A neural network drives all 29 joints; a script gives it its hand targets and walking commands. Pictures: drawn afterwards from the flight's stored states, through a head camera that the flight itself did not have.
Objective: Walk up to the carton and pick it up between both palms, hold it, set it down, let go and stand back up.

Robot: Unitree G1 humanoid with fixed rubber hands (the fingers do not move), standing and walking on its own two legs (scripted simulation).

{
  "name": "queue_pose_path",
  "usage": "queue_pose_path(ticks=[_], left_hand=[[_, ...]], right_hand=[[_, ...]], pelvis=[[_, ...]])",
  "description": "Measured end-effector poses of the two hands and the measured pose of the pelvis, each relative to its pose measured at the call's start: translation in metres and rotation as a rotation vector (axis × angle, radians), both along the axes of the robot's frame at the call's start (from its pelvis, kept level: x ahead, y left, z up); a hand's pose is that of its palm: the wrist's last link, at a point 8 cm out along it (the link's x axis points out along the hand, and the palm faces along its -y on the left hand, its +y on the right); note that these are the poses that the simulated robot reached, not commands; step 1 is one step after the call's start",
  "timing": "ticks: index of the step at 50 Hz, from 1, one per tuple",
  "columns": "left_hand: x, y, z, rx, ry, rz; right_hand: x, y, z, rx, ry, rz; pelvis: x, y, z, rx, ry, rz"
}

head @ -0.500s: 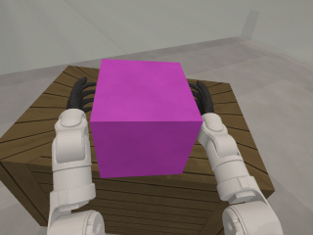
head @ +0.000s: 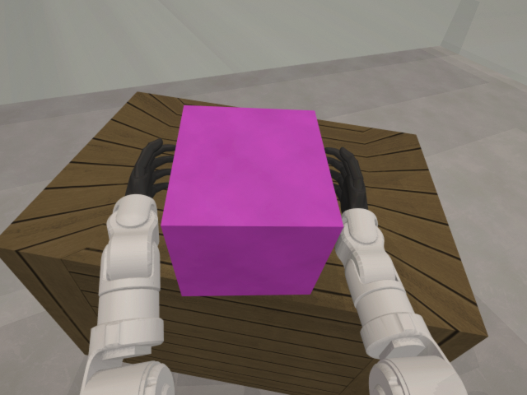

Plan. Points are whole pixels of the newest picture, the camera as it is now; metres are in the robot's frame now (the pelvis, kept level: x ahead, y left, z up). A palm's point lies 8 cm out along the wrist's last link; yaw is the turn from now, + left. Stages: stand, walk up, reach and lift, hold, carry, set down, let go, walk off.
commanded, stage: set down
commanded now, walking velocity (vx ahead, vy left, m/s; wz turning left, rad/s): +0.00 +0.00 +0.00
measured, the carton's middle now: (248, 202) +0.40 +0.02 +0.09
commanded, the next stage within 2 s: none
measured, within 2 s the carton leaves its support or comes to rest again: rests again in 1.90 s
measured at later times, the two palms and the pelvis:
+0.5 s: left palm (149, 193) +0.38 +0.18 +0.12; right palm (345, 198) +0.38 -0.13 +0.12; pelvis +0.02 +0.00 +0.00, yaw +0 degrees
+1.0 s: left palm (156, 195) +0.41 +0.17 +0.09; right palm (341, 199) +0.39 -0.14 +0.10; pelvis +0.01 +0.00 +0.00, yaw -2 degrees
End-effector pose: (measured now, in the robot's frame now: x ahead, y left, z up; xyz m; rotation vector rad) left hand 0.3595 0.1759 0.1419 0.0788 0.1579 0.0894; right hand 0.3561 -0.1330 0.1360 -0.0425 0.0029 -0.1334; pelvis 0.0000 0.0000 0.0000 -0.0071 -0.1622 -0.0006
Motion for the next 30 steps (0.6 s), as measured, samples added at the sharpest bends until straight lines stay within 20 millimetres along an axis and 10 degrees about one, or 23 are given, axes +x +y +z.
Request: queue_pose_path(ticks=[30], left_hand=[[0.029,-0.001,-0.026,-0.01,0.04,-0.013]], right_hand=[[0.023,-0.002,-0.021,-0.015,0.036,-0.019]], pelvis=[[0.013,0.002,0.001,-0.006,0.056,-0.006]])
